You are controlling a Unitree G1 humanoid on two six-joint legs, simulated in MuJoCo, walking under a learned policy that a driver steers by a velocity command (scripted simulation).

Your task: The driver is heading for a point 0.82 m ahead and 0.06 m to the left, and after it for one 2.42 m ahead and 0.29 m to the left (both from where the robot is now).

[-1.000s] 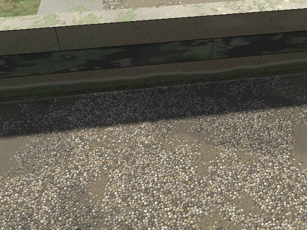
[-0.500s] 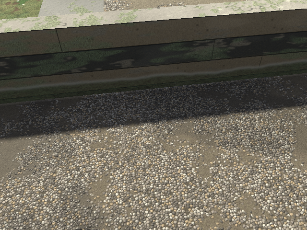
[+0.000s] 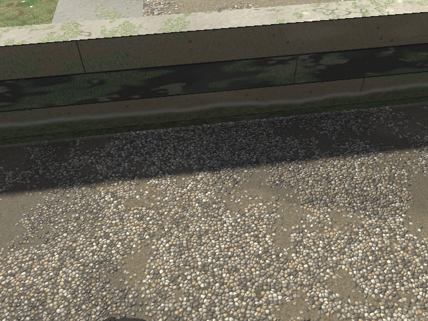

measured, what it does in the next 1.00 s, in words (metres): stands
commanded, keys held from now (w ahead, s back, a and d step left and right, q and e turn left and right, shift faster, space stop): w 1.00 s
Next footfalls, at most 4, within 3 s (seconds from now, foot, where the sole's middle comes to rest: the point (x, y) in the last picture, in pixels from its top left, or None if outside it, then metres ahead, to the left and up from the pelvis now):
none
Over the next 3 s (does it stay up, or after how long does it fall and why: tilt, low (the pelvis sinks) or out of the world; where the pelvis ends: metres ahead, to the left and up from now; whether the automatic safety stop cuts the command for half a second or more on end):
stays up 0.01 -0.01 0.01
